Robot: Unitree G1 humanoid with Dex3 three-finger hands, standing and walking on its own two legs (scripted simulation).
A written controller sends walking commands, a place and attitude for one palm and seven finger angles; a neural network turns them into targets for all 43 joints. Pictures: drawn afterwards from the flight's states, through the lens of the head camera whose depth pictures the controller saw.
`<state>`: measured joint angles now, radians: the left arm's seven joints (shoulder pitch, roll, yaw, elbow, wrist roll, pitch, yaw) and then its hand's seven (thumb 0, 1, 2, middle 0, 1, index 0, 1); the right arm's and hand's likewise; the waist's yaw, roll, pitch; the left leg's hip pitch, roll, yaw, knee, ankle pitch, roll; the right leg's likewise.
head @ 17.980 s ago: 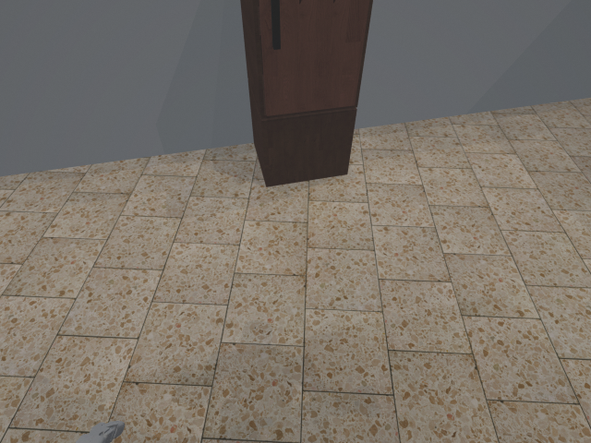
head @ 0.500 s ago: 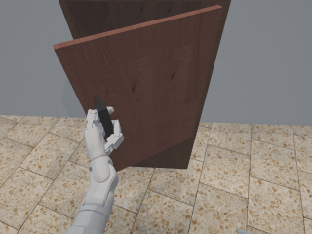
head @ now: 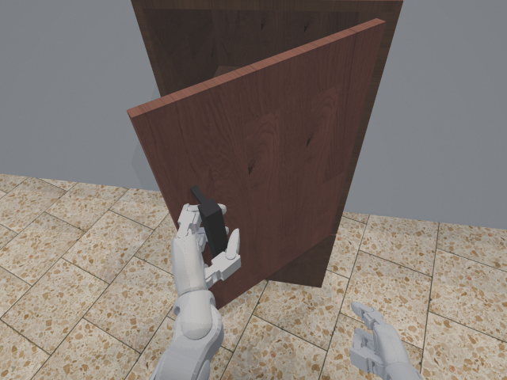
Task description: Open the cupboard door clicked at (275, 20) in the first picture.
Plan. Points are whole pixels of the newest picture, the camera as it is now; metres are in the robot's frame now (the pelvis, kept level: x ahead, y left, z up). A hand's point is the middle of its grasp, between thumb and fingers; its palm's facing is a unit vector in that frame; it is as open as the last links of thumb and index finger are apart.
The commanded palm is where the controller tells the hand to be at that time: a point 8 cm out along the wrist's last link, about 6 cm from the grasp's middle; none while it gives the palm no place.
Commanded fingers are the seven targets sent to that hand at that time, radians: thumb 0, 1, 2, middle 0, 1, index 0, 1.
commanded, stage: open thumb and fingers to let go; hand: left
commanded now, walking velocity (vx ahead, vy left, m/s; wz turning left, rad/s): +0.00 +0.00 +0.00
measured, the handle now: (210, 229) +0.33 +0.09 +0.07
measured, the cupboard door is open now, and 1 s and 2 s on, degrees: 44 45 45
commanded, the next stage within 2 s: slide the hand sideways off the handle in 0.62 s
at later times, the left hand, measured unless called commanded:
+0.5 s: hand (233, 253) +0.29 +0.05 +0.07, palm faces +0.27 -0.96 +0.00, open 14.6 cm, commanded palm +0.25 +0.10 +0.07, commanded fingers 0.00 -0.50 0.30 -0.18 -0.50 -0.18 -0.50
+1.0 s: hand (217, 275) +0.25 +0.07 +0.08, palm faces -0.26 -0.97 +0.03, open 16.3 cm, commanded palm +0.24 +0.11 +0.07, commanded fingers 0.00 -0.50 0.30 -0.15 -0.30 -0.15 -0.30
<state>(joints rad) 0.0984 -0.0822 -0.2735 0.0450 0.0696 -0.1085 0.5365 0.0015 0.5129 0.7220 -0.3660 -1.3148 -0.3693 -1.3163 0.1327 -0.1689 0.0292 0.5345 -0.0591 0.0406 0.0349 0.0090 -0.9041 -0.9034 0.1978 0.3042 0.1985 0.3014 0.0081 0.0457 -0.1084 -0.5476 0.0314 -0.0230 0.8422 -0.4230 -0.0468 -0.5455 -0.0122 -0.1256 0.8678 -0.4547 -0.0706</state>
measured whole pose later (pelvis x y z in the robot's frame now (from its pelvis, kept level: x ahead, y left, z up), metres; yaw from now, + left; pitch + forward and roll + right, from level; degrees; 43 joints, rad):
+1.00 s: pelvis -0.02 +0.04 +0.00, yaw -2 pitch +6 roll +0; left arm 0.05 0.04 -0.25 0.11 -0.10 -0.22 0.00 -0.01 -0.50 0.29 -0.19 -0.35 -0.13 -0.35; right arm 0.24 -0.22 0.03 0.51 0.01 -0.02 -0.01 0.01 -0.90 -0.90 0.20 0.30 0.20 0.30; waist -0.01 0.05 -0.07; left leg -0.56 0.00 0.02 0.87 -0.41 0.01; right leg -0.56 -0.04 -0.08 0.86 -0.41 -0.02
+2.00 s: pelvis -0.01 +0.02 -0.02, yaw -1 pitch +9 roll +0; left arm 0.53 0.19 -0.01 -0.26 -0.20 -0.29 -0.20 -0.01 -0.50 0.30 -0.15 -0.30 -0.15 -0.30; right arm 0.27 -0.25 0.01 0.44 0.02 -0.09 -0.04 0.01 -0.90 -0.90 0.20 0.30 0.20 0.30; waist -0.01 0.05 -0.10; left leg -0.66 0.03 -0.01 0.98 -0.48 -0.02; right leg -0.65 -0.02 -0.11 0.98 -0.49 -0.05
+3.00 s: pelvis +0.01 +0.06 +0.04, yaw -2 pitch -2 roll -1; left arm 0.52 0.31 0.20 -0.44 -0.04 -0.05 0.13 0.00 0.22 0.60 -0.18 -0.30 -0.18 -0.30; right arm 0.22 -0.22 0.07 0.60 0.00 -0.13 -0.09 0.01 -0.90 -0.90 0.20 0.30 0.20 0.30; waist 0.06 0.06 0.00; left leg -0.17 -0.01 0.03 0.52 -0.30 0.03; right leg -0.16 -0.03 -0.07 0.49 -0.29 0.01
